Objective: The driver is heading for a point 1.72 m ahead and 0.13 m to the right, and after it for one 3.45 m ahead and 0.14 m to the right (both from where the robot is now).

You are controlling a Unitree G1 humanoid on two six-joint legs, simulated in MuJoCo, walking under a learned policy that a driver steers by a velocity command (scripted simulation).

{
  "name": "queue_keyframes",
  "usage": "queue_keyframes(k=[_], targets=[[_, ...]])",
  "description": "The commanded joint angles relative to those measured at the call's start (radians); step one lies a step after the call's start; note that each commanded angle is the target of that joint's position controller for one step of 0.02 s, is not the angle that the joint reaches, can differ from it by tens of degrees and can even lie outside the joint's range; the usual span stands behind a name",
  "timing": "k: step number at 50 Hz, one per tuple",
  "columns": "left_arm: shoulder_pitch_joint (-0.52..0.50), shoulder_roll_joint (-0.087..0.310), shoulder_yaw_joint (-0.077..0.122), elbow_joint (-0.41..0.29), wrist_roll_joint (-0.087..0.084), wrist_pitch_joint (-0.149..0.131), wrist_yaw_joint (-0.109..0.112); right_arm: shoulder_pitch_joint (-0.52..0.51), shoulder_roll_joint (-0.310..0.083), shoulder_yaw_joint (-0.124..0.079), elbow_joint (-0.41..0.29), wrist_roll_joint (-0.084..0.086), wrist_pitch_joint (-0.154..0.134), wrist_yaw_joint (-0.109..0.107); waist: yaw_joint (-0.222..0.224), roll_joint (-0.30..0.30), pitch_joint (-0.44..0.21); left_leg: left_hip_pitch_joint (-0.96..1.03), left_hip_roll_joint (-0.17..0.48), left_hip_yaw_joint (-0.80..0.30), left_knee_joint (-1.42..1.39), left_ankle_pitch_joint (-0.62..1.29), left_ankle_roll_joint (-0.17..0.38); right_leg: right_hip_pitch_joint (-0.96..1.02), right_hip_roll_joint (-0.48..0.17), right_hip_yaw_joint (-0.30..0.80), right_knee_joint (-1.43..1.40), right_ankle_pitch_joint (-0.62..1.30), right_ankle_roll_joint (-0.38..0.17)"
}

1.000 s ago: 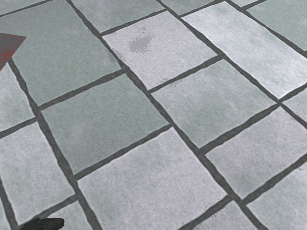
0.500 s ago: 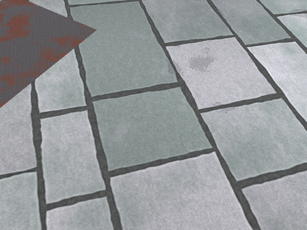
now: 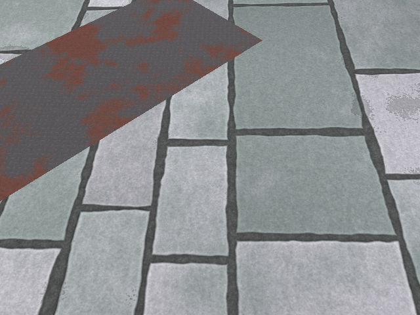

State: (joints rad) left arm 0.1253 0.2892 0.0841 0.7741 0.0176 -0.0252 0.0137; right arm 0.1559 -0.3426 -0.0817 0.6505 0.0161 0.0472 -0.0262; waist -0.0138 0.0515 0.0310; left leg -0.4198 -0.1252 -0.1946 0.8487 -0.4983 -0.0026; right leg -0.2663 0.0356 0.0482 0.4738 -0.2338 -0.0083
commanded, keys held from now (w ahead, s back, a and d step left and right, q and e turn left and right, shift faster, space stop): no key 0.58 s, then w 0.42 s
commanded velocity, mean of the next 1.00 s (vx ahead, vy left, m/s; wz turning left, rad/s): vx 0.11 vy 0.00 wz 0.12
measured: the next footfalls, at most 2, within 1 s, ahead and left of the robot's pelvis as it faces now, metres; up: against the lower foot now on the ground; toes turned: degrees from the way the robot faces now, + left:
left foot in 0.28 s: +0.02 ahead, +0.15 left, +0.00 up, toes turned +2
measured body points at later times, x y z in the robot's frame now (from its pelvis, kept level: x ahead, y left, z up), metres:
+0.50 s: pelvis +0.00 +0.04 +0.00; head +0.01 +0.05 +0.45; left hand +0.09 +0.32 -0.13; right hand +0.18 -0.19 -0.09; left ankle -0.02 +0.14 -0.74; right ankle +0.00 -0.12 -0.74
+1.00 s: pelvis +0.10 -0.01 +0.01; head +0.11 -0.04 +0.46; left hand +0.09 +0.27 -0.11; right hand +0.23 -0.27 -0.11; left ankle +0.07 +0.15 -0.66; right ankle +0.05 -0.09 -0.74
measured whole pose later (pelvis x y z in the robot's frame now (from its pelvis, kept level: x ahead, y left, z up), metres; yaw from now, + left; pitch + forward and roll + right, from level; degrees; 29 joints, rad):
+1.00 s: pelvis +0.10 -0.01 +0.01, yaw +4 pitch +0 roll +1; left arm 0.35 0.26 0.03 0.96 0.00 -0.10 -0.02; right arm 0.27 -0.31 -0.07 0.74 0.02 -0.05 0.00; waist 0.04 0.04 0.00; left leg -0.47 0.03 -0.02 1.04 -0.29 0.04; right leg -0.11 0.02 -0.04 0.39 -0.29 -0.06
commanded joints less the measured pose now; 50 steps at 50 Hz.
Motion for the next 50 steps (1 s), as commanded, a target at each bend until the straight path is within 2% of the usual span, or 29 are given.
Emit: queue_keyframes(k=[1,3,5,8,11,13,14,15,16,17,18,19,21,29,30,32,33,35,36,38,39,41,42,43,44,45,46,48,50], targets=[[-0.065,0.120,0.020,-0.086,-0.006,-0.007,0.008,0.081,-0.158,-0.058,-0.032,-0.004,-0.007,-0.003,-0.032,-0.168,-0.077,-0.155,0.062,0.022,0.342,-0.042,-0.061,0.142,-0.320,0.264,-0.133,0.392,-0.215],[-0.052,0.120,0.012,-0.076,-0.020,0.000,0.013,0.063,-0.102,-0.041,-0.036,-0.004,0.002,-0.003,-0.011,-0.175,-0.060,-0.164,0.055,0.037,0.350,0.024,-0.086,0.142,-0.278,0.190,-0.127,0.447,-0.208],[-0.015,0.126,0.012,-0.063,-0.014,0.007,0.016,0.026,-0.067,-0.025,-0.057,0.003,-0.001,-0.001,0.013,-0.200,-0.075,-0.144,0.062,0.078,0.242,0.048,-0.095,0.182,-0.257,0.144,-0.126,0.471,-0.215],[-0.019,0.143,0.013,-0.059,-0.015,0.018,0.015,-0.009,-0.028,-0.001,-0.074,-0.008,-0.005,0.004,0.032,-0.232,-0.103,-0.018,0.110,0.132,0.007,0.041,-0.095,0.184,-0.257,0.110,-0.113,0.470,-0.214],[0.002,0.169,0.014,-0.044,-0.025,0.026,0.004,0.001,-0.042,-0.001,-0.067,-0.004,-0.005,0.009,0.043,-0.249,-0.101,0.110,0.110,0.190,-0.203,0.104,-0.081,0.156,-0.268,0.121,-0.097,0.459,-0.214],[0.001,0.152,0.002,-0.031,-0.039,0.026,0.000,0.064,-0.040,-0.003,-0.034,-0.009,-0.007,0.013,0.003,-0.219,-0.087,0.255,0.095,0.214,-0.477,0.320,-0.040,0.102,-0.244,0.104,-0.060,0.392,-0.169],[0.047,0.127,-0.009,-0.012,-0.035,0.015,-0.004,0.062,-0.067,-0.006,-0.040,-0.016,-0.007,0.009,0.010,-0.176,-0.095,0.364,0.136,0.150,-0.532,0.440,-0.010,0.036,-0.224,0.091,-0.046,0.305,-0.104],[0.069,0.081,-0.028,-0.018,0.003,0.003,-0.012,0.084,-0.130,-0.014,-0.052,-0.024,-0.005,-0.002,0.034,-0.009,-0.153,0.486,0.298,-0.031,-0.499,0.725,0.036,-0.047,-0.154,0.018,0.075,0.112,-0.022],[0.081,0.037,-0.040,-0.022,0.005,-0.004,-0.011,0.019,-0.114,-0.001,-0.046,-0.043,-0.009,0.004,0.080,0.165,-0.145,0.341,0.381,-0.085,-0.469,0.704,0.149,-0.022,-0.101,-0.030,0.027,-0.128,0.032],[0.037,0.089,-0.033,-0.014,0.008,0.000,-0.005,-0.034,-0.046,0.013,-0.067,-0.040,-0.021,0.016,0.052,0.097,-0.112,0.280,0.331,-0.060,-0.482,0.547,0.164,0.039,-0.106,-0.027,0.009,-0.072,0.061],[0.015,0.100,-0.030,-0.010,0.006,0.001,-0.005,-0.030,-0.024,0.020,-0.052,-0.045,-0.031,0.022,0.045,0.084,-0.098,0.274,0.277,-0.020,-0.479,0.431,0.122,0.047,-0.098,-0.032,-0.009,0.010,0.066],[0.011,0.108,-0.028,0.004,0.002,0.005,0.000,-0.012,-0.048,0.014,-0.045,-0.046,-0.037,0.023,0.030,0.077,-0.080,0.258,0.241,0.004,-0.480,0.376,0.092,0.055,-0.093,-0.041,-0.003,0.045,0.069],[0.021,0.114,-0.027,0.015,-0.002,0.012,0.004,0.005,-0.051,0.018,-0.031,-0.039,-0.048,0.023,0.031,0.069,-0.036,0.227,0.232,0.007,-0.479,0.399,0.072,0.057,-0.101,-0.028,-0.020,0.085,0.069],[0.051,0.109,-0.029,0.097,-0.008,0.010,0.009,0.013,-0.027,0.024,-0.005,-0.033,-0.048,0.017,0.028,-0.014,-0.038,0.244,0.203,0.039,-0.456,0.459,0.068,0.086,-0.106,-0.031,-0.049,0.124,0.075],[0.062,0.103,-0.031,0.109,-0.009,0.012,0.011,0.027,-0.027,0.023,0.005,-0.031,-0.046,0.015,0.026,-0.010,-0.059,0.254,0.195,0.042,-0.469,0.358,0.072,0.092,-0.092,-0.052,-0.038,0.068,0.075],[0.049,0.099,-0.030,0.113,-0.020,0.010,0.014,0.056,-0.068,0.008,0.015,-0.022,-0.037,0.010,0.001,0.035,-0.026,0.242,0.220,-0.028,-0.535,-0.014,0.116,0.004,-0.042,-0.112,0.066,-0.109,0.065],[0.022,0.095,-0.030,0.099,-0.024,0.003,0.013,0.085,-0.092,0.000,0.023,-0.018,-0.036,0.009,-0.018,0.077,0.015,0.239,0.275,-0.120,-0.594,-0.183,0.157,-0.086,-0.030,-0.119,0.134,-0.164,0.052],[-0.032,0.099,-0.029,0.066,-0.038,-0.022,0.005,0.135,-0.111,-0.006,0.041,-0.012,-0.049,0.005,-0.038,0.136,0.086,0.225,0.379,-0.283,-0.676,-0.265,0.225,-0.208,-0.061,-0.067,0.259,-0.245,0.007],[-0.033,0.105,-0.026,0.060,-0.047,-0.036,-0.003,0.143,-0.105,-0.007,0.045,-0.011,-0.061,0.003,-0.034,0.150,0.091,0.253,0.412,-0.316,-0.684,-0.224,0.242,-0.261,-0.088,-0.034,0.316,-0.289,-0.021],[-0.016,0.106,-0.025,0.064,-0.058,-0.059,-0.024,0.118,-0.090,-0.007,0.040,0.001,-0.075,0.004,-0.012,0.117,0.076,0.295,0.421,-0.280,-0.673,-0.123,0.235,-0.273,-0.118,-0.017,0.274,-0.318,-0.066],[0.013,0.100,-0.027,0.081,-0.057,-0.068,-0.033,0.080,-0.091,-0.007,0.031,0.008,-0.075,0.005,0.013,0.090,0.058,0.265,0.389,-0.212,-0.657,-0.055,0.212,-0.188,-0.111,-0.038,0.185,-0.251,-0.078],[0.176,0.091,-0.021,0.166,-0.042,-0.074,-0.043,0.013,-0.088,-0.006,0.016,0.012,-0.067,0.009,0.099,0.056,-0.007,0.100,0.285,-0.045,-0.563,0.065,0.156,0.159,-0.034,-0.121,0.004,0.035,-0.063],[0.267,0.108,-0.011,0.205,-0.035,-0.070,-0.043,0.011,-0.046,0.005,0.012,0.001,-0.069,0.011,0.128,0.011,-0.032,0.009,0.231,0.024,-0.449,0.100,0.121,0.297,-0.042,-0.084,-0.005,0.038,-0.055],[0.379,0.174,0.003,0.218,-0.031,-0.070,-0.033,-0.004,0.033,0.030,-0.007,-0.016,-0.077,0.016,0.158,-0.191,-0.061,-0.127,0.125,0.153,-0.125,0.066,0.043,0.406,-0.244,0.206,-0.149,-0.121,-0.111],[0.401,0.278,0.020,0.205,-0.021,-0.077,-0.044,-0.002,0.011,0.020,-0.056,0.007,-0.094,0.007,0.148,-0.363,-0.042,-0.316,0.045,0.156,0.122,-0.105,0.015,0.417,-0.432,0.628,-0.309,-0.323,-0.264],[0.311,0.215,0.002,0.175,-0.019,-0.087,-0.042,0.028,-0.050,0.005,-0.036,0.033,-0.109,0.005,0.109,-0.234,0.031,-0.390,0.120,0.075,0.255,-0.069,0.030,0.363,-0.446,0.637,-0.329,-0.446,-0.287],[0.250,0.159,-0.012,0.153,-0.025,-0.091,-0.037,0.043,-0.066,0.000,-0.019,0.036,-0.120,0.012,0.084,-0.193,0.086,-0.436,0.162,0.074,0.280,0.050,0.048,0.346,-0.400,0.531,-0.325,-0.434,-0.247],[0.203,0.135,-0.023,0.134,-0.022,-0.088,-0.035,0.033,-0.060,-0.005,0.001,0.009,-0.130,0.019,0.064,-0.146,0.090,-0.429,0.216,0.106,0.236,0.214,0.049,0.332,-0.326,0.355,-0.331,-0.200,-0.188],[0.233,0.102,-0.036,0.139,-0.017,-0.081,-0.034,0.022,-0.035,-0.003,0.005,-0.002,-0.129,0.034,0.065,-0.156,0.056,-0.368,0.229,0.145,0.191,0.315,0.034,0.318,-0.266,0.214,-0.332,0.052,-0.160]])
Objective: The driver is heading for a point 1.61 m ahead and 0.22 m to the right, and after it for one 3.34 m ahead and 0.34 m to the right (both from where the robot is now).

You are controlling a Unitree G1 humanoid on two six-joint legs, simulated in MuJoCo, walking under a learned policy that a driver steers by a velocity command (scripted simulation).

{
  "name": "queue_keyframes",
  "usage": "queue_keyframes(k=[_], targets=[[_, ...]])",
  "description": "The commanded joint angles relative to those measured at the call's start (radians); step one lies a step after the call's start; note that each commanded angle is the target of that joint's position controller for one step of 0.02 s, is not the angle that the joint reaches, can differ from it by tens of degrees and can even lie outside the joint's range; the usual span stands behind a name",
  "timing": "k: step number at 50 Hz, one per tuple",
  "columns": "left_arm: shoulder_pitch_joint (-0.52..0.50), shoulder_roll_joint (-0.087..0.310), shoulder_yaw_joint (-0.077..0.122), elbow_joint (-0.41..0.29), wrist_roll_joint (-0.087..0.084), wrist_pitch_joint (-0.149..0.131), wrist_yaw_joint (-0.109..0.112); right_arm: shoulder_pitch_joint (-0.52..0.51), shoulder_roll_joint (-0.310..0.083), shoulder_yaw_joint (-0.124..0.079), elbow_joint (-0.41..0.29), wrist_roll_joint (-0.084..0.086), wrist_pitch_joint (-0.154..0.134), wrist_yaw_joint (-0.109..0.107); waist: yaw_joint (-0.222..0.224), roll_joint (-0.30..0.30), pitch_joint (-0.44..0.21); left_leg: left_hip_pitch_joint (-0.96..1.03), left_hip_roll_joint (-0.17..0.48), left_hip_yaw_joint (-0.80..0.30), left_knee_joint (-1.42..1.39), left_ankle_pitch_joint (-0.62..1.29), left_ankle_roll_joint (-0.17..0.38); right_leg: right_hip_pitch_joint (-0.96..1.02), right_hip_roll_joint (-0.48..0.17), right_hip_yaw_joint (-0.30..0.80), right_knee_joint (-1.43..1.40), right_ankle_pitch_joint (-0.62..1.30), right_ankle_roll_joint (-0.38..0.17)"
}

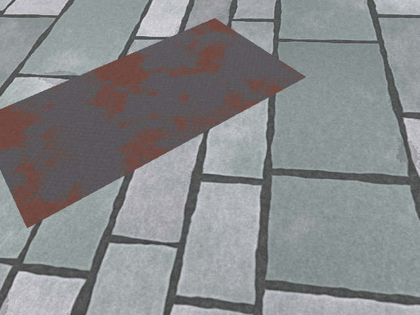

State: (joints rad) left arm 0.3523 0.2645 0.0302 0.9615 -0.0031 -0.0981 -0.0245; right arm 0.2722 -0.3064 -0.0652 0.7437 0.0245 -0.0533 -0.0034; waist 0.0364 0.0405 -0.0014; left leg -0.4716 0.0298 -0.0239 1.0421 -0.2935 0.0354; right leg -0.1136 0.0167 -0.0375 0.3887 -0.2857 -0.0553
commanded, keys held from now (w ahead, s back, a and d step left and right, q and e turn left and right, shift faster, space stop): w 1.00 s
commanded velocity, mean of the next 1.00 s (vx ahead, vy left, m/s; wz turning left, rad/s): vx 0.48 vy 0.00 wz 0.00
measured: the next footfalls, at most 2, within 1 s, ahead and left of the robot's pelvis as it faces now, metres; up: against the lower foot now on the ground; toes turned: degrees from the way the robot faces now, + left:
left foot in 0.34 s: +0.37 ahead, +0.12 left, +0.00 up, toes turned +2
right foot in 0.84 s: +0.66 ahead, -0.13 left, +0.00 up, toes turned -2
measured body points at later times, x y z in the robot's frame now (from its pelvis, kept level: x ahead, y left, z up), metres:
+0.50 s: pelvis +0.28 +0.04 -0.01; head +0.30 +0.04 +0.44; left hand +0.34 +0.32 -0.13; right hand +0.40 -0.23 -0.12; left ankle +0.33 +0.12 -0.74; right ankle +0.21 -0.11 -0.65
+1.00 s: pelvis +0.57 -0.04 -0.01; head +0.60 -0.06 +0.44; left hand +0.68 +0.23 -0.11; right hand +0.64 -0.32 -0.14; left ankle +0.49 +0.11 -0.66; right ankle +0.62 -0.13 -0.74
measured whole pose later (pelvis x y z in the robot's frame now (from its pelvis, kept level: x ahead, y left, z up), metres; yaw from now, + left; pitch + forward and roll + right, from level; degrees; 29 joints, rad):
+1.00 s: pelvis +0.57 -0.04 -0.01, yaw +0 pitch +1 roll +0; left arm 0.21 0.27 0.04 0.81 0.01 -0.09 -0.03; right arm 0.27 -0.30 -0.05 0.86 0.02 -0.08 0.00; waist 0.00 0.03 0.04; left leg -0.42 0.05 -0.03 1.14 -0.35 0.04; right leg -0.32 0.03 -0.05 0.45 -0.15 -0.06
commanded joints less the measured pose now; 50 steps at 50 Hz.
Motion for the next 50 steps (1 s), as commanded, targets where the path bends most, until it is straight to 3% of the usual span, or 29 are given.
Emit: queue_keyframes(k=[1,3,6,11,14,15,16,17,18,19,20,21,22,23,25,27,32,34,37,40,41,42,43,44,45,46,47,48,50], targets=[[0.025,0.130,0.017,-0.044,0.002,-0.006,0.007,-0.103,-0.056,-0.017,-0.091,-0.012,-0.026,0.015,0.017,-0.140,0.075,-0.313,0.072,-0.007,-0.021,0.140,-0.017,0.173,-0.235,0.256,-0.243,0.224,-0.115],[0.045,0.142,0.016,-0.039,0.003,0.002,0.015,-0.149,-0.034,-0.009,-0.111,-0.011,-0.022,0.019,0.023,-0.120,0.074,-0.312,0.067,0.019,-0.101,0.192,-0.039,0.163,-0.218,0.189,-0.245,0.380,-0.118],[0.060,0.151,0.013,-0.038,0.003,0.012,0.030,-0.261,0.002,0.009,-0.150,-0.005,-0.030,0.029,0.050,-0.118,0.104,-0.231,0.042,0.058,-0.317,0.316,-0.052,0.096,-0.182,0.112,-0.275,0.411,-0.101],[0.132,0.165,0.019,-0.013,-0.009,0.024,0.036,-0.391,-0.001,0.016,-0.194,0.005,-0.045,0.056,0.067,-0.119,0.153,-0.191,0.006,0.069,-0.504,0.359,-0.019,0.167,-0.237,0.102,-0.269,0.439,-0.115],[0.112,0.192,0.034,-0.018,-0.010,0.033,0.040,-0.349,-0.045,0.001,-0.191,0.001,-0.051,0.062,-0.002,-0.148,0.087,-0.092,-0.034,0.076,-0.536,0.278,0.037,0.263,-0.270,0.091,-0.147,0.782,-0.095],[0.103,0.208,0.041,-0.022,-0.006,0.039,0.043,-0.274,-0.075,-0.013,-0.172,-0.001,-0.047,0.056,-0.048,-0.170,0.022,0.007,-0.064,0.093,-0.525,0.238,0.060,0.285,-0.268,0.085,-0.048,0.969,-0.087],[0.082,0.208,0.042,-0.030,0.001,0.050,0.044,-0.116,-0.113,-0.033,-0.126,0.000,-0.043,0.047,-0.135,-0.166,-0.082,0.211,-0.088,0.114,-0.550,0.261,0.093,0.253,-0.237,0.056,0.134,1.079,-0.066],[0.069,0.189,0.033,-0.050,0.011,0.050,0.046,0.068,-0.150,-0.047,-0.079,-0.007,-0.035,0.031,-0.213,-0.143,-0.208,0.544,0.015,0.008,-0.500,0.279,0.142,0.042,-0.211,0.059,0.378,0.905,-0.044],[0.204,0.038,-0.009,-0.075,0.017,0.033,0.032,0.168,-0.244,-0.068,-0.049,-0.033,-0.033,0.029,-0.143,0.126,-0.391,0.965,0.303,-0.485,-0.527,0.085,0.316,-0.383,-0.017,0.046,0.811,0.216,0.021],[0.185,0.087,-0.001,-0.049,-0.005,0.003,0.019,0.176,-0.148,-0.044,-0.036,-0.024,-0.029,0.028,-0.165,0.147,-0.462,0.960,0.370,-0.755,-0.709,-0.054,0.341,-0.503,0.038,0.191,0.960,-0.266,0.014],[0.054,0.175,0.028,-0.102,-0.041,-0.013,0.012,0.077,-0.113,-0.028,-0.038,-0.015,-0.029,0.024,-0.149,0.112,-0.233,0.784,0.327,-0.602,-0.756,-0.100,0.278,-0.596,-0.027,0.177,0.998,-0.219,0.002],[-0.022,0.172,0.026,-0.128,-0.047,-0.021,0.014,-0.002,-0.091,-0.021,-0.043,-0.012,-0.031,0.025,-0.115,0.031,-0.108,0.603,0.287,-0.459,-0.793,-0.037,0.246,-0.586,-0.081,0.143,0.949,-0.125,-0.004],[-0.050,0.152,0.027,-0.134,-0.035,-0.019,0.020,-0.052,-0.067,-0.013,-0.040,-0.019,-0.037,0.030,-0.077,-0.026,-0.032,0.457,0.245,-0.358,-0.830,0.064,0.228,-0.556,-0.118,0.122,0.882,-0.063,0.003],[-0.025,0.138,0.031,-0.127,-0.024,-0.008,0.024,-0.083,-0.047,-0.008,-0.039,-0.030,-0.046,0.034,-0.037,-0.002,-0.011,0.364,0.205,-0.280,-0.862,0.135,0.212,-0.489,-0.150,0.128,0.836,-0.017,0.009],[0.021,0.093,0.023,-0.115,-0.015,0.016,0.028,-0.098,-0.046,-0.009,-0.022,-0.025,-0.059,0.039,-0.001,0.022,-0.005,0.268,0.181,-0.211,-0.913,0.188,0.225,-0.425,-0.169,0.120,0.787,0.004,0.031],[-0.021,0.086,0.022,-0.139,-0.007,0.031,0.034,-0.084,-0.068,-0.014,0.004,-0.022,-0.070,0.038,0.006,0.021,0.034,0.215,0.173,-0.150,-0.946,0.230,0.233,-0.459,-0.184,0.108,0.709,0.048,0.057],[-0.228,0.066,0.010,-0.208,0.004,0.014,0.022,-0.009,-0.114,-0.022,0.045,-0.016,-0.058,0.013,-0.059,-0.002,0.072,0.232,0.117,-0.029,-0.951,0.285,0.190,-0.475,-0.154,0.063,0.333,0.360,0.081],[-0.299,0.061,0.005,-0.228,-0.004,0.007,0.012,0.047,-0.137,-0.026,0.069,-0.009,-0.052,0.010,-0.093,-0.005,0.071,0.275,0.134,-0.027,-0.943,0.260,0.181,-0.448,-0.128,0.045,0.245,0.416,0.082],[-0.362,0.084,0.009,-0.263,-0.012,0.003,-0.003,0.090,-0.147,-0.030,0.100,0.001,-0.035,0.007,-0.106,0.003,0.078,0.407,0.190,-0.051,-0.888,0.260,0.167,-0.486,-0.117,0.066,0.163,0.368,0.056],[-0.334,0.117,0.021,-0.272,-0.012,-0.002,-0.015,0.088,-0.161,-0.035,0.114,0.001,-0.013,0.000,-0.068,0.025,0.049,0.510,0.232,-0.072,-0.797,0.380,0.137,-0.434,-0.093,0.057,0.121,0.236,0.014],[-0.259,0.138,0.033,-0.254,-0.011,-0.004,-0.014,0.067,-0.164,-0.035,0.112,-0.001,-0.006,-0.001,-0.019,0.030,0.005,0.514,0.210,-0.050,-0.700,0.528,0.118,-0.326,-0.063,0.027,0.097,0.213,-0.008],[-0.105,0.185,0.059,-0.208,-0.009,-0.003,-0.007,0.069,-0.138,-0.024,0.110,-0.008,0.000,-0.003,0.049,0.012,-0.097,0.467,0.153,-0.007,-0.508,0.618,0.090,-0.113,-0.043,0.009,0.094,0.216,-0.039],[0.073,0.265,0.082,-0.177,0.000,0.001,0.003,0.092,-0.081,0.002,0.083,-0.034,0.000,-0.006,0.100,-0.112,-0.262,0.282,0.087,0.049,-0.181,0.378,0.051,0.184,-0.223,0.209,0.127,0.249,-0.103],[0.107,0.327,0.095,-0.155,0.002,0.007,-0.005,0.222,0.035,0.033,0.076,-0.021,-0.022,0.005,0.022,-0.390,-0.359,-0.118,-0.100,0.022,0.130,-0.242,-0.007,0.479,-0.404,0.693,-0.012,-0.013,-0.257],[0.092,0.212,0.065,-0.173,-0.006,0.004,-0.008,0.157,-0.081,0.011,0.091,0.001,-0.041,0.009,0.068,-0.255,-0.319,-0.230,-0.054,-0.108,0.240,-0.289,0.006,0.459,-0.388,0.745,-0.089,-0.138,-0.227],[0.018,0.175,0.053,-0.186,-0.003,0.001,-0.006,0.061,-0.128,-0.003,0.062,0.023,-0.054,0.013,0.060,-0.195,-0.184,-0.288,-0.006,-0.090,0.249,-0.197,0.023,0.345,-0.361,0.597,-0.099,-0.090,-0.187],[-0.053,0.162,0.048,-0.200,0.002,0.001,-0.005,0.011,-0.118,0.000,0.052,0.015,-0.057,0.007,0.032,-0.113,-0.114,-0.260,0.045,-0.060,0.209,-0.104,0.021,0.218,-0.326,0.489,-0.114,0.040,-0.172],[-0.096,0.140,0.043,-0.205,0.007,0.000,-0.006,-0.015,-0.110,-0.004,0.048,-0.003,-0.055,0.004,0.008,-0.093,-0.061,-0.231,0.076,-0.054,0.151,-0.045,0.014,0.117,-0.295,0.412,-0.139,0.148,-0.171],[-0.120,0.115,0.037,-0.204,0.015,-0.008,-0.007,0.018,-0.081,-0.004,0.060,-0.007,-0.036,0.006,-0.035,-0.121,-0.054,-0.137,0.106,-0.058,0.096,0.015,0.001,0.025,-0.255,0.324,-0.191,0.246,-0.169]])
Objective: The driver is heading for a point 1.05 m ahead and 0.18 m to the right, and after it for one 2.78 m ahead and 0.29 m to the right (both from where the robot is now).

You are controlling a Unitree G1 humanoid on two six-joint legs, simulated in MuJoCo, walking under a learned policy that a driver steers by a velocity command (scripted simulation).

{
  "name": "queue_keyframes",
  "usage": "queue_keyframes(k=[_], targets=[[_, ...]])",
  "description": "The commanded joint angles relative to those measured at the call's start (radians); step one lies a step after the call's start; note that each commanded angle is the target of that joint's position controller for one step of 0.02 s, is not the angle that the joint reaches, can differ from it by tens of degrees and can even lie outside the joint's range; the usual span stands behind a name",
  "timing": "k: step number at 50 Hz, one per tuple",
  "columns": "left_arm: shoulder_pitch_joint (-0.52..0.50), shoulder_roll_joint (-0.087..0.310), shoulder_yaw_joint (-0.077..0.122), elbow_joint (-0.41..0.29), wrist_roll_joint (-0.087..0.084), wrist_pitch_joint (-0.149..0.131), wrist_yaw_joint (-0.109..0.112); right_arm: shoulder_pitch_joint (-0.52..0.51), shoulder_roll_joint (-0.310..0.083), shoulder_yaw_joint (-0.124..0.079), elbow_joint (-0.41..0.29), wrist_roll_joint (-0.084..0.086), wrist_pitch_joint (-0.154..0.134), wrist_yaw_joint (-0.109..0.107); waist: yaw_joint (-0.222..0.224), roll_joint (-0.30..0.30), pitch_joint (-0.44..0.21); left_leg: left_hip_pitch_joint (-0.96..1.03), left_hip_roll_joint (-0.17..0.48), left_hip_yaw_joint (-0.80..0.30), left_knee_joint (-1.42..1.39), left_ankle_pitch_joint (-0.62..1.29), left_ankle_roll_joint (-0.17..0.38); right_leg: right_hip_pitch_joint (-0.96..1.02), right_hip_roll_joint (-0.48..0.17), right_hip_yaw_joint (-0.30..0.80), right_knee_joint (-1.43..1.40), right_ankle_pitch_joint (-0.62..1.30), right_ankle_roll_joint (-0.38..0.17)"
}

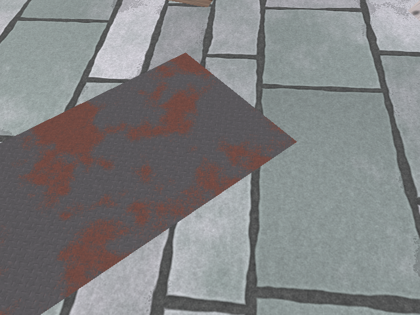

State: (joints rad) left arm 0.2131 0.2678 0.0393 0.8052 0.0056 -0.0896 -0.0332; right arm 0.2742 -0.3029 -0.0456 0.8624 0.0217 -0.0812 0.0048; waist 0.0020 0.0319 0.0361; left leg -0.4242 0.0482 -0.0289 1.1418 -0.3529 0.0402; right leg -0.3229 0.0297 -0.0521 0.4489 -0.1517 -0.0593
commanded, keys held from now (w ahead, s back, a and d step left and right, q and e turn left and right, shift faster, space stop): w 1.00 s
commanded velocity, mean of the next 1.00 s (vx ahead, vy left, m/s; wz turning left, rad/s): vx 0.50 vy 0.00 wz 0.00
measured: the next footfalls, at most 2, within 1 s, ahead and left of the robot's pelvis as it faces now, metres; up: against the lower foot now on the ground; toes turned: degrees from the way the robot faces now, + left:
left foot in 0.40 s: +0.39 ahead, +0.15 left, +0.00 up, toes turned +2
right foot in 0.94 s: +0.70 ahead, -0.08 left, +0.00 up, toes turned -2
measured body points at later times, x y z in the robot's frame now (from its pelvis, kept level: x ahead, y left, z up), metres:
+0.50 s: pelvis +0.28 +0.06 -0.01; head +0.31 +0.07 +0.44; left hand +0.30 +0.34 -0.15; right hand +0.44 -0.20 -0.11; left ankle +0.35 +0.15 -0.74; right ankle +0.13 -0.08 -0.65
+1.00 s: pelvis +0.56 +0.02 -0.01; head +0.60 +0.01 +0.43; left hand +0.76 +0.26 -0.10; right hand +0.55 -0.26 -0.16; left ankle +0.38 +0.15 -0.69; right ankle +0.66 -0.08 -0.74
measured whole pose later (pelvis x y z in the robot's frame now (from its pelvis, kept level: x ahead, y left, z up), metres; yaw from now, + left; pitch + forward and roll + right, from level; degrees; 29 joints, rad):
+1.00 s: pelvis +0.56 +0.02 -0.01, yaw +0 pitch +2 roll +1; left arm 0.06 0.26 0.05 0.77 0.00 -0.10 -0.04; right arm 0.36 -0.28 -0.05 0.97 0.01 -0.06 0.00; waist -0.05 0.00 0.04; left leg -0.13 -0.01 -0.02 0.84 -0.51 0.03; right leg -0.47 0.00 -0.05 0.56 -0.12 -0.06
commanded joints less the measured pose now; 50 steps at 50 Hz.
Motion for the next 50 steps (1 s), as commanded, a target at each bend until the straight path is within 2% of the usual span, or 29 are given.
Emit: queue_keyframes(k=[1,3,5,10,14,17,18,19,20,21,22,23,24,25,26,27,28,30,33,36,39,41,43,45,46,47,48,49,50], targets=[[0.025,0.116,0.029,-0.040,0.001,-0.022,0.002,0.024,-0.067,-0.021,-0.055,-0.006,0.002,-0.004,-0.009,-0.108,-0.085,-0.175,0.090,-0.045,-0.028,0.085,-0.012,0.213,-0.262,0.305,-0.271,0.148,-0.174],[0.042,0.137,0.036,-0.023,-0.004,-0.027,0.007,-0.016,-0.054,-0.017,-0.069,-0.014,0.015,-0.007,-0.011,-0.092,-0.050,-0.214,0.098,-0.037,-0.101,0.136,-0.033,0.191,-0.260,0.254,-0.305,0.205,-0.186],[0.067,0.149,0.040,-0.006,-0.005,-0.021,0.017,-0.083,-0.049,-0.016,-0.090,-0.020,0.016,-0.007,0.004,-0.078,-0.024,-0.264,0.100,-0.032,-0.210,0.228,-0.052,0.207,-0.252,0.213,-0.326,0.225,-0.182],[0.131,0.167,0.043,0.031,-0.015,-0.007,0.031,-0.244,-0.020,-0.003,-0.127,-0.013,0.000,0.009,0.059,-0.086,0.017,-0.216,0.057,0.016,-0.500,0.443,-0.053,0.226,-0.210,0.115,-0.342,0.184,-0.141],[0.191,0.175,0.048,0.072,-0.022,0.013,0.035,-0.340,-0.028,-0.001,-0.164,-0.004,-0.011,0.029,0.082,-0.089,0.045,-0.238,0.035,0.015,-0.600,0.413,-0.028,0.345,-0.264,0.125,-0.297,0.206,-0.137],[0.177,0.189,0.057,0.083,-0.026,0.027,0.043,-0.319,-0.057,-0.009,-0.167,-0.004,-0.019,0.043,0.044,-0.107,0.023,-0.184,0.015,0.021,-0.640,0.315,0.013,0.424,-0.297,0.132,-0.222,0.334,-0.112],[0.160,0.198,0.060,0.080,-0.025,0.032,0.045,-0.267,-0.076,-0.019,-0.154,-0.005,-0.020,0.043,0.011,-0.121,-0.012,-0.097,-0.011,0.044,-0.648,0.285,0.030,0.429,-0.290,0.122,-0.161,0.474,-0.100],[0.139,0.195,0.058,0.077,-0.024,0.038,0.047,-0.150,-0.104,-0.037,-0.118,-0.008,-0.020,0.038,-0.055,-0.115,-0.082,0.068,-0.044,0.076,-0.671,0.295,0.054,0.406,-0.252,0.088,-0.024,0.613,-0.079],[0.144,0.166,0.045,0.066,-0.015,0.041,0.050,0.017,-0.156,-0.061,-0.068,-0.013,-0.018,0.028,-0.121,-0.085,-0.200,0.334,-0.006,0.037,-0.641,0.319,0.091,0.285,-0.200,0.052,0.188,0.554,-0.048],[0.234,0.075,0.014,0.035,0.000,0.027,0.044,0.147,-0.256,-0.084,-0.048,-0.032,-0.013,0.019,-0.108,0.110,-0.358,0.729,0.248,-0.345,-0.635,0.260,0.222,-0.078,-0.074,0.009,0.570,0.169,0.016],[0.268,0.041,0.001,0.052,-0.009,0.003,0.037,0.172,-0.224,-0.074,-0.034,-0.019,-0.009,0.025,-0.101,0.234,-0.434,0.844,0.346,-0.693,-0.800,0.090,0.305,-0.305,0.038,0.127,0.767,-0.446,0.036],[0.172,0.144,0.028,0.036,-0.039,-0.014,0.030,0.114,-0.154,-0.052,-0.040,-0.007,-0.011,0.024,-0.112,0.144,-0.289,0.743,0.311,-0.604,-0.837,-0.019,0.253,-0.417,-0.029,0.179,0.850,-0.418,0.021],[0.098,0.161,0.033,0.013,-0.050,-0.023,0.028,0.033,-0.125,-0.043,-0.055,-0.007,-0.011,0.022,-0.090,0.095,-0.169,0.595,0.278,-0.467,-0.864,0.015,0.215,-0.439,-0.084,0.145,0.824,-0.315,0.008],[0.062,0.154,0.034,0.008,-0.039,-0.023,0.034,-0.030,-0.098,-0.034,-0.064,-0.014,-0.011,0.023,-0.061,0.036,-0.099,0.456,0.239,-0.369,-0.896,0.096,0.196,-0.401,-0.127,0.123,0.770,-0.228,0.012],[0.062,0.145,0.040,0.010,-0.026,-0.015,0.037,-0.069,-0.069,-0.026,-0.069,-0.025,-0.015,0.026,-0.029,0.042,-0.059,0.355,0.201,-0.294,-0.930,0.174,0.182,-0.346,-0.157,0.124,0.714,-0.167,0.017],[0.087,0.125,0.039,0.016,-0.023,-0.003,0.038,-0.084,-0.060,-0.023,-0.067,-0.032,-0.018,0.027,-0.003,0.065,-0.060,0.298,0.182,-0.252,-0.959,0.216,0.180,-0.287,-0.172,0.128,0.690,-0.131,0.023],[0.104,0.102,0.036,0.021,-0.021,0.007,0.039,-0.083,-0.063,-0.025,-0.061,-0.030,-0.024,0.028,0.008,0.064,-0.060,0.267,0.172,-0.220,-0.982,0.260,0.188,-0.262,-0.177,0.122,0.670,-0.115,0.032],[0.080,0.088,0.034,0.009,-0.015,0.021,0.043,-0.066,-0.087,-0.031,-0.041,-0.025,-0.032,0.023,0.016,0.046,-0.036,0.238,0.166,-0.159,-1.012,0.342,0.203,-0.287,-0.185,0.112,0.608,-0.060,0.054],[-0.020,0.081,0.033,-0.027,-0.007,0.019,0.043,-0.021,-0.109,-0.035,-0.014,-0.022,-0.026,0.007,-0.008,0.022,-0.009,0.270,0.150,-0.096,-1.027,0.419,0.192,-0.353,-0.184,0.104,0.435,0.096,0.077],[-0.122,0.053,0.022,-0.053,-0.011,0.009,0.032,0.021,-0.121,-0.034,0.008,-0.015,-0.019,-0.003,-0.045,0.021,0.010,0.281,0.119,-0.034,-1.035,0.407,0.162,-0.311,-0.151,0.071,0.237,0.243,0.074],[-0.216,0.049,0.015,-0.084,-0.020,0.002,0.017,0.086,-0.132,-0.036,0.042,-0.007,-0.009,-0.006,-0.082,0.015,0.034,0.358,0.144,-0.035,-1.020,0.380,0.161,-0.314,-0.127,0.057,0.132,0.269,0.067],[-0.262,0.055,0.014,-0.107,-0.023,-0.003,0.005,0.115,-0.133,-0.038,0.062,-0.005,0.004,-0.008,-0.090,0.016,0.047,0.439,0.179,-0.044,-0.986,0.409,0.159,-0.344,-0.118,0.062,0.089,0.228,0.051],[-0.273,0.069,0.017,-0.122,-0.023,-0.008,-0.007,0.118,-0.142,-0.043,0.073,-0.002,0.016,-0.013,-0.074,0.025,0.042,0.507,0.211,-0.056,-0.938,0.478,0.146,-0.342,-0.109,0.066,0.060,0.156,0.025],[-0.204,0.100,0.029,-0.109,-0.022,-0.011,-0.011,0.094,-0.157,-0.049,0.072,-0.002,0.025,-0.017,-0.025,0.048,-0.004,0.536,0.214,-0.049,-0.850,0.677,0.125,-0.224,-0.073,0.039,0.044,0.081,-0.005],[-0.096,0.128,0.046,-0.078,-0.019,-0.011,-0.007,0.070,-0.157,-0.049,0.068,-0.003,0.031,-0.018,0.039,0.048,-0.071,0.518,0.182,-0.019,-0.723,0.830,0.106,-0.066,-0.040,0.007,0.019,0.090,-0.030],[0.070,0.178,0.070,-0.028,-0.014,-0.010,0.002,0.068,-0.132,-0.037,0.058,-0.009,0.034,-0.019,0.107,0.024,-0.186,0.412,0.127,0.018,-0.520,0.812,0.077,0.195,-0.061,0.027,0.040,0.126,-0.066],[0.210,0.275,0.093,-0.005,0.006,-0.007,0.010,0.153,-0.043,-0.007,0.030,-0.024,0.020,-0.013,0.104,-0.147,-0.355,0.058,0.013,0.067,-0.144,0.462,0.018,0.607,-0.310,0.380,0.061,0.094,-0.194],[0.246,0.252,0.086,0.013,-0.008,-0.001,0.005,0.198,0.007,0.011,0.049,-0.021,-0.003,-0.004,0.094,-0.295,-0.443,-0.187,-0.115,-0.030,0.071,-0.227,-0.008,0.755,-0.430,0.745,-0.090,-0.066,-0.285],[0.200,0.176,0.062,0.005,-0.016,-0.001,0.007,0.102,-0.105,-0.018,0.035,0.009,-0.021,0.004,0.111,-0.207,-0.322,-0.297,-0.051,-0.096,0.163,-0.219,0.010,0.672,-0.396,0.681,-0.131,-0.174,-0.235]])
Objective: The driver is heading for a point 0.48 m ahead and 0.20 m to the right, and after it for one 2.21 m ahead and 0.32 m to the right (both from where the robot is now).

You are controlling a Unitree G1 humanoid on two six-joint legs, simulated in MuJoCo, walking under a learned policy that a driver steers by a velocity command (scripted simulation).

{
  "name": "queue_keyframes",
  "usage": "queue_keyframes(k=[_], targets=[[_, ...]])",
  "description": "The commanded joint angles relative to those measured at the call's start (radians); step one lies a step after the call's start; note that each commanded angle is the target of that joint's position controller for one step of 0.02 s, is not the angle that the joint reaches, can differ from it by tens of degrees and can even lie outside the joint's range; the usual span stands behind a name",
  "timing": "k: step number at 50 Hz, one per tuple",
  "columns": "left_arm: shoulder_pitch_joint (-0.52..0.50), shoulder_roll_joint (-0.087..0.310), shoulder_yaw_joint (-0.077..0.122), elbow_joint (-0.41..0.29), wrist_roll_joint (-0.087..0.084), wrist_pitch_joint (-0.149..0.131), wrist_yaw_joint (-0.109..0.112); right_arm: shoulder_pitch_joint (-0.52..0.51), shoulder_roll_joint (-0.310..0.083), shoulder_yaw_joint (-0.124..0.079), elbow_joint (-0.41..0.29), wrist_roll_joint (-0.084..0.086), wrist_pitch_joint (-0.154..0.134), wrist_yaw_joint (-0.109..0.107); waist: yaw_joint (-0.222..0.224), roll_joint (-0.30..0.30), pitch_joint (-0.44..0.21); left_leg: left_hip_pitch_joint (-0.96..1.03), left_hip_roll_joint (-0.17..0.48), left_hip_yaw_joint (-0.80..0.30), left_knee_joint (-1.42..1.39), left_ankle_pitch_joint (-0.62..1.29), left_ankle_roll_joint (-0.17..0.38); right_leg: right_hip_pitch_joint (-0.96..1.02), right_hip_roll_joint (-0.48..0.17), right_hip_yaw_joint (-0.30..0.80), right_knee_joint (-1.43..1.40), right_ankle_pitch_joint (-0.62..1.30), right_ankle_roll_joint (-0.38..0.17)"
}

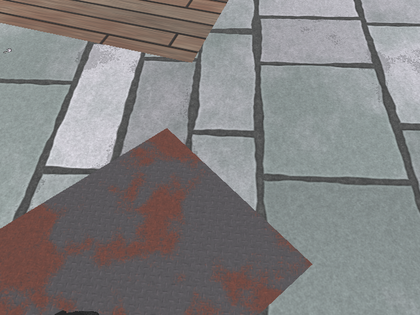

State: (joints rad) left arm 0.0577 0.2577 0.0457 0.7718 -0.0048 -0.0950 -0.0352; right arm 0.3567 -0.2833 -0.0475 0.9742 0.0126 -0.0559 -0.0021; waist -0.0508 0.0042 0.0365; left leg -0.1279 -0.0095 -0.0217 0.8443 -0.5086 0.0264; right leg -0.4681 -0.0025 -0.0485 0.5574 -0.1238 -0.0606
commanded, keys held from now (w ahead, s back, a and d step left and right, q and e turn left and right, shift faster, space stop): w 0.14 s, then w+e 0.34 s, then e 0.52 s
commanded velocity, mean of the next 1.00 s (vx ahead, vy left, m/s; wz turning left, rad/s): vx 0.35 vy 0.00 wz -0.38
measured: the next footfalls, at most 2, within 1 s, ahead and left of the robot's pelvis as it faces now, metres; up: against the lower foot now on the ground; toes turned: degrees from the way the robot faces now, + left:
left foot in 0.46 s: +0.43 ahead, +0.13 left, +0.00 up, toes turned -7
right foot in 0.92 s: +0.42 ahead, -0.13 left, +0.00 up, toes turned -28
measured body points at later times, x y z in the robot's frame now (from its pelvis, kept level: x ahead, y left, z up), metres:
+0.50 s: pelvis +0.27 +0.03 +0.00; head +0.31 +0.04 +0.45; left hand +0.29 +0.32 -0.14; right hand +0.46 -0.23 -0.08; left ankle +0.39 +0.14 -0.73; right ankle +0.11 -0.09 -0.70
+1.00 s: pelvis +0.41 -0.01 +0.00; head +0.45 -0.05 +0.45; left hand +0.69 +0.18 -0.08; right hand +0.41 -0.32 -0.12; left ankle +0.39 +0.15 -0.66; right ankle +0.45 -0.12 -0.72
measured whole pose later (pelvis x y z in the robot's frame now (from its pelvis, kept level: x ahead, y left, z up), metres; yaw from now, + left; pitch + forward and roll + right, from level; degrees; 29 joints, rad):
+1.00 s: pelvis +0.41 -0.01 +0.00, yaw -26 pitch +2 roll +1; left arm 0.13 0.30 0.09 0.65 0.00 0.02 -0.01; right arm 0.08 -0.31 -0.08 0.87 0.00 -0.02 -0.01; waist -0.01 0.02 0.08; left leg -0.37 0.04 0.07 1.04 -0.55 -0.05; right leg -0.43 0.02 -0.01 0.57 -0.17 -0.07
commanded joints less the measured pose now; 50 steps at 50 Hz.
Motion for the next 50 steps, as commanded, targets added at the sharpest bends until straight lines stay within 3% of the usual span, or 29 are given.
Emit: queue_keyframes(k=[1,2,3,4,6,10,14,17,19,21,22,23,24,25,26,28,29,32,36,39,42,44,45,46,47,48,49,50], targets=[[0.269,0.162,0.047,0.023,-0.006,0.005,0.012,-0.060,-0.144,-0.021,-0.101,0.033,-0.057,0.013,0.142,-0.133,-0.189,-0.625,0.060,-0.070,0.442,0.035,0.035,0.667,-0.332,0.542,-0.270,-0.165,-0.198],[0.205,0.139,0.039,0.013,0.001,0.005,0.012,-0.100,-0.136,-0.022,-0.106,0.024,-0.059,0.008,0.115,-0.072,-0.114,-0.593,0.102,-0.047,0.389,0.121,0.032,0.526,-0.294,0.443,-0.306,-0.089,-0.181],[0.165,0.114,0.032,0.008,0.010,0.001,0.009,-0.101,-0.125,-0.028,-0.103,0.012,-0.051,0.005,0.082,-0.069,-0.067,-0.541,0.133,-0.048,0.332,0.179,0.025,0.420,-0.257,0.369,-0.342,-0.017,-0.168],[0.147,0.102,0.028,0.009,0.016,-0.002,0.007,-0.077,-0.104,-0.027,-0.095,0.008,-0.039,0.004,0.054,-0.086,-0.064,-0.482,0.149,-0.052,0.305,0.214,0.019,0.358,-0.237,0.327,-0.373,0.014,-0.163],[0.151,0.111,0.031,0.022,0.009,-0.012,0.006,-0.059,-0.066,-0.022,-0.088,0.003,-0.018,0.000,0.033,-0.084,-0.052,-0.456,0.159,-0.041,0.253,0.246,0.000,0.301,-0.223,0.264,-0.415,0.079,-0.177],[0.218,0.149,0.042,0.059,0.001,-0.009,0.024,-0.204,-0.062,-0.023,-0.144,-0.018,-0.017,-0.005,0.056,-0.053,-0.002,-0.540,0.156,-0.033,0.020,0.434,-0.042,0.303,-0.199,0.207,-0.448,0.143,-0.180],[0.283,0.171,0.049,0.086,-0.011,0.004,0.041,-0.349,-0.040,-0.013,-0.181,-0.010,-0.034,0.008,0.100,-0.056,0.016,-0.462,0.094,-0.007,-0.234,0.602,-0.060,0.299,-0.162,0.168,-0.433,0.110,-0.147],[0.331,0.170,0.053,0.109,-0.021,0.016,0.047,-0.423,-0.050,-0.011,-0.207,0.000,-0.045,0.021,0.117,-0.068,0.026,-0.438,0.073,-0.025,-0.320,0.600,-0.058,0.354,-0.190,0.209,-0.383,0.081,-0.140],[0.328,0.177,0.059,0.111,-0.023,0.025,0.054,-0.419,-0.081,-0.019,-0.213,0.002,-0.055,0.028,0.095,-0.082,0.019,-0.400,0.071,-0.048,-0.368,0.555,-0.042,0.398,-0.218,0.251,-0.335,0.068,-0.123],[0.310,0.186,0.066,0.107,-0.021,0.035,0.058,-0.352,-0.114,-0.032,-0.198,0.004,-0.064,0.028,0.052,-0.104,-0.011,-0.291,0.058,-0.033,-0.386,0.473,-0.021,0.409,-0.224,0.279,-0.258,0.121,-0.104],[0.303,0.166,0.059,0.101,-0.017,0.039,0.058,-0.244,-0.144,-0.050,-0.166,0.001,-0.067,0.022,0.000,-0.096,-0.070,-0.141,0.047,-0.016,-0.410,0.446,0.003,0.387,-0.179,0.258,-0.147,0.197,-0.081],[0.298,0.112,0.039,0.080,-0.005,0.040,0.055,-0.084,-0.197,-0.069,-0.137,-0.015,-0.071,0.014,-0.066,-0.041,-0.209,0.120,0.151,-0.104,-0.370,0.434,0.056,0.270,-0.111,0.213,0.102,0.121,-0.049],[0.405,0.014,0.014,0.050,-0.010,0.027,0.052,0.025,-0.291,-0.095,-0.117,-0.025,-0.060,0.008,-0.041,0.212,-0.360,0.502,0.391,-0.476,-0.415,0.275,0.187,-0.103,0.046,0.089,0.471,-0.216,0.029],[0.401,0.058,0.019,0.043,-0.025,0.017,0.054,0.012,-0.226,-0.075,-0.125,-0.022,-0.054,0.012,-0.041,0.303,-0.383,0.496,0.444,-0.691,-0.523,0.226,0.225,-0.242,0.040,0.169,0.654,-0.489,0.038],[0.345,0.149,0.046,0.034,-0.037,0.018,0.057,-0.069,-0.152,-0.052,-0.146,-0.021,-0.054,0.010,-0.032,0.202,-0.246,0.372,0.415,-0.538,-0.522,0.329,0.187,-0.289,-0.007,0.195,0.722,-0.441,0.037],[0.289,0.149,0.058,0.023,-0.022,0.038,0.068,-0.193,-0.085,-0.032,-0.160,-0.026,-0.049,0.011,0.024,0.093,-0.120,0.126,0.345,-0.263,-0.519,0.699,0.154,-0.218,-0.073,0.152,0.676,-0.341,0.056],[0.298,0.137,0.066,0.024,-0.017,0.056,0.069,-0.225,-0.067,-0.027,-0.157,-0.031,-0.049,0.011,0.054,0.114,-0.098,0.039,0.317,-0.174,-0.533,0.781,0.142,-0.159,-0.102,0.150,0.636,-0.315,0.061],[0.285,0.081,0.060,-0.015,-0.019,0.097,0.066,-0.261,-0.103,-0.042,-0.143,-0.037,-0.048,0.003,0.083,0.122,-0.066,-0.071,0.300,-0.039,-0.599,0.874,0.176,-0.106,-0.106,0.109,0.550,-0.228,0.083],[0.212,0.070,0.053,-0.065,-0.011,0.105,0.047,-0.286,-0.139,-0.054,-0.139,-0.023,-0.026,-0.023,0.072,0.096,-0.088,-0.050,0.285,0.095,-0.616,0.881,0.174,-0.054,-0.101,0.067,0.318,-0.023,0.083],[0.136,0.078,0.054,-0.103,-0.008,0.110,0.023,-0.272,-0.159,-0.057,-0.131,-0.011,-0.005,-0.029,0.047,0.086,-0.087,-0.005,0.287,0.144,-0.594,0.840,0.159,-0.012,-0.084,0.035,0.192,0.037,0.068],[0.092,0.104,0.064,-0.143,-0.006,0.124,0.004,-0.258,-0.188,-0.067,-0.125,0.009,0.016,-0.025,0.041,0.088,-0.072,0.057,0.319,0.144,-0.523,0.807,0.139,-0.004,-0.069,0.017,0.116,-0.047,0.041],[0.109,0.119,0.073,-0.154,-0.006,0.129,-0.002,-0.268,-0.197,-0.071,-0.128,0.023,0.028,-0.025,0.063,0.089,-0.074,0.081,0.321,0.152,-0.427,0.821,0.106,0.041,-0.044,-0.007,0.028,-0.068,0.010],[0.161,0.136,0.084,-0.142,-0.003,0.127,0.002,-0.267,-0.186,-0.070,-0.128,0.027,0.033,-0.025,0.093,0.066,-0.098,0.060,0.286,0.182,-0.315,0.841,0.072,0.141,-0.008,-0.026,-0.061,0.004,-0.016],[0.239,0.211,0.112,-0.127,0.000,0.123,0.020,-0.201,-0.158,-0.065,-0.115,0.011,0.034,-0.020,0.112,-0.046,-0.154,-0.030,0.212,0.220,-0.123,0.723,0.003,0.321,-0.030,0.056,-0.131,0.318,-0.064],[0.261,0.338,0.137,-0.141,0.010,0.125,0.045,-0.184,-0.092,-0.042,-0.154,-0.043,0.028,-0.010,0.068,-0.323,-0.207,-0.363,0.075,0.249,0.211,0.059,-0.084,0.572,-0.281,0.405,-0.085,0.813,-0.213],[0.247,0.302,0.115,-0.170,0.025,0.111,0.037,-0.204,-0.098,-0.035,-0.172,-0.040,0.023,-0.002,0.092,-0.280,-0.354,-0.492,-0.015,0.038,0.422,-0.222,-0.097,0.623,-0.402,0.631,-0.145,0.655,-0.374],[0.216,0.251,0.101,-0.179,0.017,0.096,0.025,-0.263,-0.142,-0.048,-0.173,-0.008,0.026,0.001,0.114,-0.148,-0.314,-0.524,0.021,-0.038,0.465,-0.169,-0.082,0.571,-0.355,0.548,-0.171,0.583,-0.337],[0.168,0.225,0.094,-0.177,0.004,0.086,0.028,-0.283,-0.134,-0.046,-0.180,0.004,0.029,-0.005,0.089,-0.102,-0.244,-0.539,0.044,-0.046,0.428,-0.088,-0.068,0.502,-0.299,0.460,-0.174,0.478,-0.274]])
Over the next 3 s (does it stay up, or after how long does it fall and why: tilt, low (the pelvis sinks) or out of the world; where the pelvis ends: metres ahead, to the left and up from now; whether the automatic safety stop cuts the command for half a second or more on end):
stays up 0.55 0.06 0.02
